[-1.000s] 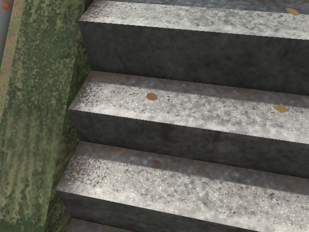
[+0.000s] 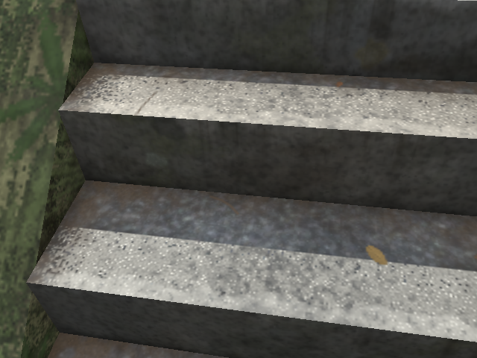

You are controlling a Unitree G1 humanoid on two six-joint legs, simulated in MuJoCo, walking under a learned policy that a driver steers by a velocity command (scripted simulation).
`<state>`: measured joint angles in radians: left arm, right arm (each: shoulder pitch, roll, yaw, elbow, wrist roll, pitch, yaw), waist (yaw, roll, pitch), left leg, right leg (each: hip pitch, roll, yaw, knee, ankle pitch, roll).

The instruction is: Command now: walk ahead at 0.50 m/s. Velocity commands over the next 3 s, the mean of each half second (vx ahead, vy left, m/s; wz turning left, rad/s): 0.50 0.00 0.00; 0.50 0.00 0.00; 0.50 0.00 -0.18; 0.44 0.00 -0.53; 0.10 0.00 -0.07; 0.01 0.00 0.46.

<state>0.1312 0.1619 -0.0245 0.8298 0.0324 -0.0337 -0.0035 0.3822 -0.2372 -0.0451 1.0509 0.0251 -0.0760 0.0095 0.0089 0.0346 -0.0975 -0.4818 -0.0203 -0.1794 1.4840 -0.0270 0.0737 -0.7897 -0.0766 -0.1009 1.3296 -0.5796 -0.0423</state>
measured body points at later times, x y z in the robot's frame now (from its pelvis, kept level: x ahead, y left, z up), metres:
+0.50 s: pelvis +0.24 +0.01 +0.17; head +0.25 -0.03 +0.62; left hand +0.10 +0.20 +0.04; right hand +0.49 -0.12 +0.09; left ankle +0.30 +0.08 -0.45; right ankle +0.08 -0.10 -0.58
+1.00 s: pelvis +0.47 -0.01 +0.42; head +0.45 +0.00 +0.87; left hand +0.62 +0.20 +0.30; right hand +0.49 -0.24 +0.28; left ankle +0.36 +0.12 -0.10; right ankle +0.50 -0.11 -0.24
